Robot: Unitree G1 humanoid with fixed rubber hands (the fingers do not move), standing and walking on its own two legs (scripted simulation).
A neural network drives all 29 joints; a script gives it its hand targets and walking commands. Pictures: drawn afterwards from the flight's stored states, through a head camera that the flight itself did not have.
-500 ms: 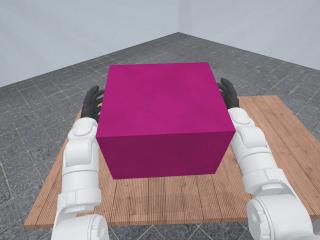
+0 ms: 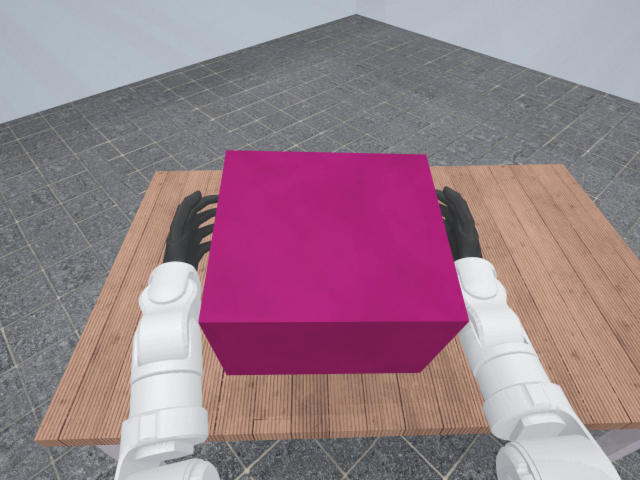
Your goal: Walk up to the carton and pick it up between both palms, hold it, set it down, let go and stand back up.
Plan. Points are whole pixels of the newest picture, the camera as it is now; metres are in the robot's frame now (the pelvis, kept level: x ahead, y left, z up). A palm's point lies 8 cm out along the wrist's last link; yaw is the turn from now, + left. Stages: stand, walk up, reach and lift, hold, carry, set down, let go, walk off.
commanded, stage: set down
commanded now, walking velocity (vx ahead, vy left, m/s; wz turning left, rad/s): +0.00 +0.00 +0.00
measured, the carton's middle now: (326, 265) +0.36 +0.00 +0.10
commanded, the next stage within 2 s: none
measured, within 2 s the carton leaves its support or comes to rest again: neither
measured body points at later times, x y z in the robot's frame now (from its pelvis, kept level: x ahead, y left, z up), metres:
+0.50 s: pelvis +0.00 +0.00 +0.00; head +0.00 +0.02 +0.45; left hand +0.38 +0.16 +0.08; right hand +0.36 -0.19 +0.09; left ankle -0.03 +0.13 -0.75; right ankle +0.00 -0.13 -0.75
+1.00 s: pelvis +0.01 +0.00 +0.00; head +0.04 +0.02 +0.45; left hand +0.39 +0.15 +0.04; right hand +0.37 -0.20 +0.06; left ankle -0.03 +0.13 -0.75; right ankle +0.00 -0.13 -0.75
